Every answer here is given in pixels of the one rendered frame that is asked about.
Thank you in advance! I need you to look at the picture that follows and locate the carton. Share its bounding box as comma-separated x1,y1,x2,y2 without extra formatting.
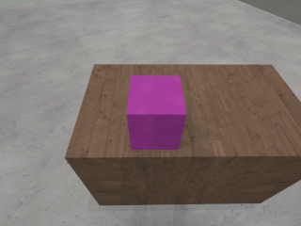
126,75,187,150

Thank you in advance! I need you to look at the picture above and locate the pedestal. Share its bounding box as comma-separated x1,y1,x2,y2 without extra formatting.
65,64,301,206

